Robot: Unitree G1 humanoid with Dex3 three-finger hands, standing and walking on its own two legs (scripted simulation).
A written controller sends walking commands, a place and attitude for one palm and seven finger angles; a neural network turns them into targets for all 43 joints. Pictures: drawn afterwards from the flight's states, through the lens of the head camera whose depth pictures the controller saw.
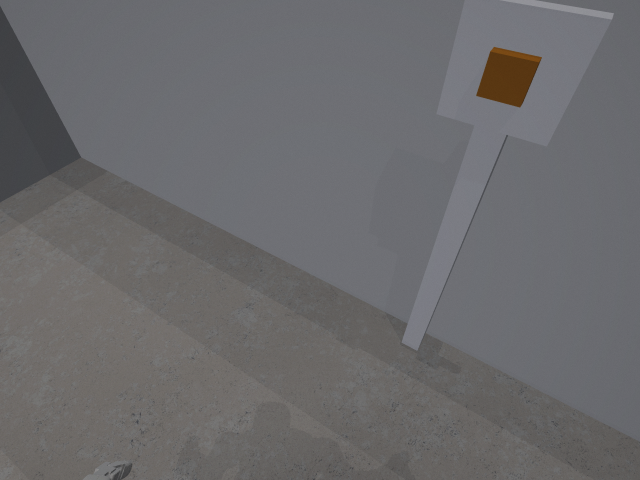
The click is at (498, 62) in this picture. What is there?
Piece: button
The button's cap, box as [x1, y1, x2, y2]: [476, 47, 541, 106]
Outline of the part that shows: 494,47 490,51 476,95 520,106 541,57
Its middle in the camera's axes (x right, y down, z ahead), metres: +0.30 -0.26 +0.62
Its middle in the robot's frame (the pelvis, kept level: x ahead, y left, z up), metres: +0.67 -0.26 +0.20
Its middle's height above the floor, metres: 0.97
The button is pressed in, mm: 0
